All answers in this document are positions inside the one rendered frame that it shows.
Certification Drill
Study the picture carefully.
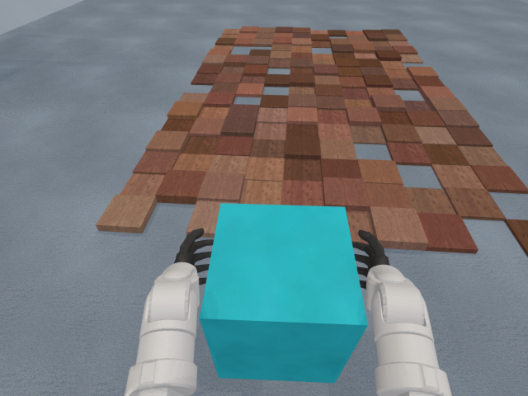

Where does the robot left hand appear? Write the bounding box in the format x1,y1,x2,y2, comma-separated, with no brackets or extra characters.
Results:
174,229,214,285

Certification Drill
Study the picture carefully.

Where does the carton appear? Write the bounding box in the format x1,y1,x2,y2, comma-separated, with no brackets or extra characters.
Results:
200,203,368,383

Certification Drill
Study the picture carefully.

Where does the robot right hand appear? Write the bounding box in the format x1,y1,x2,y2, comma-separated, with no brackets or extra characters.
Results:
352,230,390,289

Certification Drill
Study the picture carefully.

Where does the left robot forearm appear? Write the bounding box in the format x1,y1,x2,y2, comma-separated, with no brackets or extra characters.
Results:
125,262,200,396

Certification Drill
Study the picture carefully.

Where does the right robot forearm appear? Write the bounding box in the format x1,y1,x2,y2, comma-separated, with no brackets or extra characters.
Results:
366,265,452,396

